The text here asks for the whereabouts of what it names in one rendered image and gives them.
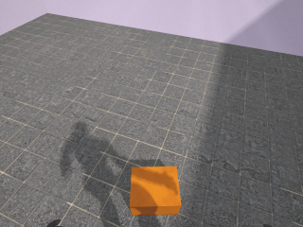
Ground carton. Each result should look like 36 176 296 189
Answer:
130 166 182 216

